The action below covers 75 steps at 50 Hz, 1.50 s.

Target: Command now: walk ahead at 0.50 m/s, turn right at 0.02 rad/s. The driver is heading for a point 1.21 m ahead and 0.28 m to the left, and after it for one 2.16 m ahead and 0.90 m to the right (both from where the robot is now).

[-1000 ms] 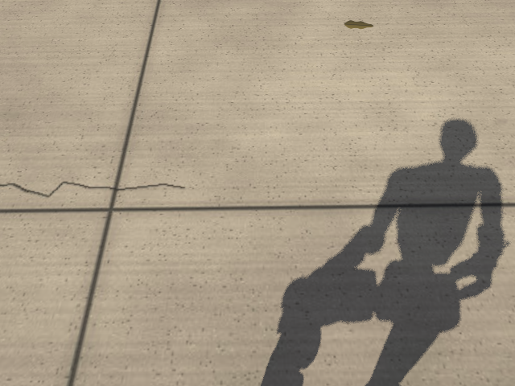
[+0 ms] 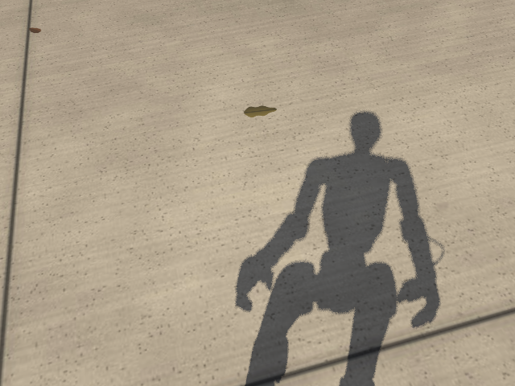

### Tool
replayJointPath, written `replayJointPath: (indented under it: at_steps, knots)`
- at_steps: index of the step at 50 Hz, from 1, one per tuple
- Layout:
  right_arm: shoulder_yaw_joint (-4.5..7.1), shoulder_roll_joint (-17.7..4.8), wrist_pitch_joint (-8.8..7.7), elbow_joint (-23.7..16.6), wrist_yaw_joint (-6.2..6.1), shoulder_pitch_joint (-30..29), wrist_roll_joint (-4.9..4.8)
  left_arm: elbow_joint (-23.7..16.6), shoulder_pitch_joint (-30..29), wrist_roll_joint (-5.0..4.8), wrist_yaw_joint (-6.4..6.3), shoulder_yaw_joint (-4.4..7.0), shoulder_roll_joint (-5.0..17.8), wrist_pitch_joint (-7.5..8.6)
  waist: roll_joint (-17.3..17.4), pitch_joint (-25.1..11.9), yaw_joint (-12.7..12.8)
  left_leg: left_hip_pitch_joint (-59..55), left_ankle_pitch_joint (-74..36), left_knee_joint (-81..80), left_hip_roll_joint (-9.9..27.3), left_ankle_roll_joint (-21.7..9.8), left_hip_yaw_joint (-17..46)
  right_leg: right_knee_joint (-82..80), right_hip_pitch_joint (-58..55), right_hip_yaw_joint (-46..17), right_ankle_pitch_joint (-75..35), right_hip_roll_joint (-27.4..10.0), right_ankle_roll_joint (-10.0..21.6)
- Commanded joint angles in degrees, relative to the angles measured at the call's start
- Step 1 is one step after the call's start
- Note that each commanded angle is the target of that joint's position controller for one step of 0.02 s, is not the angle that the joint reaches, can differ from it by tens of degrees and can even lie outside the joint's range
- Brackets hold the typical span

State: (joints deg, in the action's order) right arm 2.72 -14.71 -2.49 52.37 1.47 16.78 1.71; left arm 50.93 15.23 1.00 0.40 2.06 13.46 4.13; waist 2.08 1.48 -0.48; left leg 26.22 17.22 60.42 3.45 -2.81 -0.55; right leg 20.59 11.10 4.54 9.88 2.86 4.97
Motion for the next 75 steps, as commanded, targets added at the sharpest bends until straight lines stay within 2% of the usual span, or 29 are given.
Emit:
replayJointPath:
  at_steps: [1, 6, 12, 15, 17, 18, 19, 20, 21, 22, 24, 29, 39, 42, 44, 45, 46, 47, 48, 49, 51, 57, 61, 67, 70, 72, 73, 74, 75]
  knots:
    - [0.71, -2.7, 0.68, -2.1, 0.67, 1.7, 0.51, -0.6, 3.0, -0.63, -0.17, 1.52, 6.6, 1.66, -5.7, 0.5, -1.0, 7.6, -4.9, -1.1, 2.7, 1.3, 0.6, -13.7, -4.2, -13.2, -9.5, -14.7, 7.2]
    - [0.11, -1.8, 0.69, -5.7, 0.81, -9.7, 0.13, 2.3, 7.6, -0.63, -0.11, 1.33, 6.1, 1.51, -5.1, 3.2, 1.1, 11.9, -13.7, -13.4, 3.0, 2.8, -1.2, -14.8, -6.8, -9.0, -14.2, -13.1, 6.9]
    - [-0.51, -2.1, 0.22, -8.8, 0.48, -18.4, -0.19, 5.7, 12.7, 0.02, -0.72, 1.36, 7.0, 1.24, -5.5, 4.6, 3.4, 9.8, -15.3, -25.0, 0.5, 0.4, -3.2, -12.3, -14.2, -7.4, -22.2, -14.9, 6.2]
    - [-0.06, -3.0, -0.41, -8.6, 0.02, -16.1, -0.17, 6.6, 11.4, 0.36, -1.22, 1.58, 8.0, 0.97, -5.9, 3.5, 1.2, 3.9, -9.5, -28.5, -1.8, -2.3, -4.2, -6.4, -17.4, -6.3, -35.2, -16.0, 5.0]
    - [1.07, -4.6, -1.23, -4.1, -0.90, -2.8, 0.23, 6.8, 9.7, 0.28, -1.23, 1.65, 8.5, 0.61, -4.7, -3.5, -4.7, -12.9, -9.4, -33.4, -5.4, -4.8, -5.9, 9.5, -15.4, -3.6, -45.2, -13.4, 3.1]
    - [2.22, -8.0, -1.80, -1.2, -1.59, 7.8, 1.41, 5.8, 9.6, -0.11, -1.15, 1.11, 7.2, 0.68, -1.8, -10.0, -8.2, -28.5, -7.6, -33.8, 1.3, -7.3, 1.3, 23.9, -5.2, -2.0, -32.6, -10.9, 2.1]
    - [4.18, -15.1, -1.69, -0.4, -1.84, 13.7, 2.19, 4.4, 16.0, -2.38, -0.46, -0.16, 1.1, 0.74, 11.9, -18.4, -6.6, -46.1, -1.1, -38.2, 19.2, -15.3, 29.7, 47.7, 15.8, 1.4, 1.3, -0.6, -1.1]
    - [3.68, -12.4, -0.88, -0.6, -1.27, 9.7, -0.41, 5.1, 12.9, -0.53, -0.64, 1.36, 6.5, 0.71, 6.0, -17.7, -5.8, -42.4, -0.4, -44.8, 19.6, -15.3, 39.1, 54.2, 22.0, -7.3, 18.1, 0.7, -0.1]
    - [3.01, -10.2, -0.73, -1.7, -1.17, 2.7, -1.07, 3.6, 8.7, -0.31, -0.50, 1.73, 6.6, 0.69, 3.4, -7.9, -2.8, -34.0, 1.0, -45.3, 17.9, -13.8, 28.9, 54.8, 25.0, -8.1, 14.0, -2.9, 0.3]
    - [1.99, -6.1, -1.05, -2.2, -0.91, -1.0, -0.89, 3.2, 6.0, -0.30, -0.20, 1.42, 5.6, 0.95, 0.1, -3.4, -1.8, -26.7, -2.0, -47.6, 15.4, -12.4, 22.9, 51.6, 24.0, -7.9, 10.0, -5.1, 0.4]
    - [0.89, -2.7, -1.80, -0.9, -1.14, -2.8, -1.06, 3.5, 6.3, 0.82, 0.19, 1.24, 3.6, -0.28, 1.8, 0.7, 1.6, -17.6, -7.9, -50.8, 10.3, -8.7, 13.6, 45.0, 18.7, -7.2, 7.0, -7.9, -0.5]
    - [1.20, -4.5, -3.37, 2.3, -1.14, 3.0, -1.24, 2.0, 0.5, 1.17, 1.29, 1.08, 2.4, -2.07, 1.1, 2.1, 1.9, -17.3, -15.4, -54.3, 8.3, -9.6, 7.3, 38.2, 22.5, -4.6, 0.2, -9.4, -3.0]
    - [0.83, -4.5, -2.91, 6.2, -1.83, 11.4, -0.67, -4.2, -17.4, 0.38, 1.25, 0.18, 2.1, -1.44, 1.8, 4.7, -2.5, -28.3, -27.5, -52.1, 8.7, -8.5, 2.6, 14.3, 23.7, -0.8, -8.3, -7.0, -2.7]
    - [1.16, -5.5, -2.57, 6.6, -2.39, 10.1, -0.26, -4.3, -15.5, 0.43, 0.94, 0.74, 3.2, -0.76, 2.1, 3.9, -0.6, -31.9, -38.4, -46.7, 10.1, -7.4, 1.9, 10.9, 18.9, -0.2, -2.3, -5.0, -0.2]
    - [1.24, -5.9, -2.21, 6.6, -2.36, 8.2, -0.37, -0.2, -2.8, 0.81, 0.19, 1.84, 4.5, 0.11, 0.8, -2.4, 5.1, -29.9, -49.1, -31.7, 7.7, -5.6, -0.7, 5.6, 3.0, 1.6, -1.9, -1.4, 2.2]
    - [0.71, -4.5, -2.24, 5.6, -2.21, 8.1, -0.70, 2.9, 7.8, 1.92, -0.48, 3.01, 7.7, 0.73, -2.1, -9.0, 8.6, -20.8, -39.0, -17.9, 5.1, -4.4, -2.5, 5.2, -12.1, -4.4, -0.5, -6.8, 4.6]
    - [-0.55, 1.0, -2.34, 3.7, -1.49, 13.5, -3.05, 3.6, 14.7, 2.93, -0.88, 4.79, 14.5, 0.71, -14.9, -17.4, 7.7, -0.4, -9.2, 4.9, -4.1, -1.2, -6.3, 1.1, -29.6, -31.4, 7.1, -24.4, 11.7]
    - [0.77, -3.2, -2.25, 4.5, -1.66, 12.2, -1.72, 3.5, 11.3, 0.80, -0.35, 4.62, 13.2, -0.21, -11.8, -17.7, 6.8, 6.6, 12.3, 12.9, -6.9, -2.0, 1.6, -5.4, -27.7, -42.9, 7.0, -26.5, 13.1]
    - [1.35, -4.3, -2.12, 3.3, -1.62, 7.4, -1.23, 2.5, 4.5, -0.19, -0.21, 3.87, 10.5, -0.44, -7.6, -8.5, 4.0, 10.0, 7.7, 14.2, -3.1, -2.6, 3.6, -5.5, -19.8, -33.2, 9.0, -24.1, 11.3]
    - [1.08, -3.3, -2.44, 2.7, -1.30, 4.5, -1.11, 1.8, 0.6, -0.19, 0.03, 2.84, 6.6, -0.12, -4.7, -3.5, 2.9, 9.1, 3.2, 11.2, -0.9, -2.6, 3.6, -7.8, -12.2, -26.8, 5.8, -21.7, 9.8]
    - [0.97, -1.5, -1.40, 3.0, -0.87, 4.4, 0.08, 2.8, -1.5, -0.38, -0.26, 1.73, 3.0, 0.63, -5.9, 0.4, -0.4, 4.2, -0.5, 5.0, 1.8, -1.8, 3.0, -10.9, -3.4, -17.7, -0.8, -16.5, 6.1]
    - [0.88, -0.6, 0.93, 0.9, 0.27, -2.5, 0.16, 5.9, 5.2, -0.25, -0.53, 1.90, 5.0, 2.19, -5.0, 2.4, -0.6, 9.6, -8.9, -2.4, 3.1, 1.1, 1.0, -14.9, -3.8, -9.5, -8.5, -14.5, 6.5]
    - [0.43, 0.0, 0.70, -1.7, 0.49, -10.1, -0.56, 6.6, 7.9, -0.04, -0.80, 1.43, 4.2, 2.32, -5.0, 4.3, 1.1, 11.8, -15.9, -12.7, 1.6, 1.1, 1.0, -15.7, -6.3, -3.9, -12.1, -13.7, 4.7]
    - [-0.33, 0.5, 0.20, -5.3, 0.81, -17.9, -0.12, 8.6, 12.3, 0.35, -1.97, 1.24, 4.3, 2.23, -5.0, 5.7, 3.1, 10.5, -15.9, -24.2, -0.4, -2.1, -4.4, -12.3, -15.6, 2.1, -24.6, -16.1, 3.7]
    - [0.33, -0.5, -0.02, -5.1, 0.55, -14.7, 0.07, 8.5, 11.0, 0.55, -2.66, 1.66, 6.2, 1.70, -6.7, 2.8, 0.7, 4.2, -8.3, -26.3, -4.5, -5.3, -7.8, -2.3, -19.8, 5.1, -47.8, -17.1, 2.7]
    - [1.64, -2.6, -0.39, -2.2, 0.20, -4.0, 0.30, 7.9, 9.8, 0.69, -2.69, 2.13, 7.8, 0.75, -7.3, -3.5, -3.6, -7.7, -5.0, -29.1, -8.5, -8.3, -9.1, 14.7, -18.8, 6.9, -55.4, -16.9, 1.9]
    - [2.98, -5.4, -0.70, 0.3, -0.15, 5.0, 1.06, 6.6, 8.5, 0.32, -2.51, 2.13, 8.0, 0.56, -5.3, -8.1, -7.9, -21.3, -5.9, -32.4, -6.3, -11.1, -3.9, 28.7, -9.7, 7.7, -45.6, -15.8, 0.5]
    - [5.14, -12.5, -0.49, 0.1, -0.98, 10.8, 1.66, 2.9, 9.9, -1.42, -1.47, 1.25, 4.0, 0.97, 6.2, -15.6, -8.1, -40.3, -4.3, -33.9, 10.6, -19.4, 21.7, 52.5, 12.2, 9.0, -14.7, -8.5, -2.7]
    - [5.18, -13.2, 0.30, -0.1, -0.75, 8.2, -0.20, 0.8, 6.5, -0.64, -0.82, 1.80, 5.4, 1.58, 6.6, -18.2, -6.0, -44.2, -8.7, -43.0, 17.2, -23.2, 43.5, 63.1, 25.3, -1.9, 19.8, 0.5, -3.5]
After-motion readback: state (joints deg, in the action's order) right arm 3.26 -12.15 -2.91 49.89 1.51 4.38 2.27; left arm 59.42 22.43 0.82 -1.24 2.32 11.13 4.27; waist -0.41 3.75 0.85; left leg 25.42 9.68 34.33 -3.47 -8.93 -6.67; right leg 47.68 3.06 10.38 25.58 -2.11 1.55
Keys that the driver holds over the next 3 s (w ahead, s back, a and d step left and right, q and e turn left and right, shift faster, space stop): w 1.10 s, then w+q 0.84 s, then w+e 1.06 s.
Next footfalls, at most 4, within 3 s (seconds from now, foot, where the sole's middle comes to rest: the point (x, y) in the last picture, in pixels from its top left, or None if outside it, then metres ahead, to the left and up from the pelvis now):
0.36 left None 0.36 0.12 -0.78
0.90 right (306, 330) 0.65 -0.07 -0.78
1.46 left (240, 247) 0.93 0.12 -0.78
2.00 right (256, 164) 1.29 0.06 -0.78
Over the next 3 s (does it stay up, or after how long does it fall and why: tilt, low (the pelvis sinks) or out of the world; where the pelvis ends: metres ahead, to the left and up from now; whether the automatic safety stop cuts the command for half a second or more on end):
stays up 1.57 0.23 -0.03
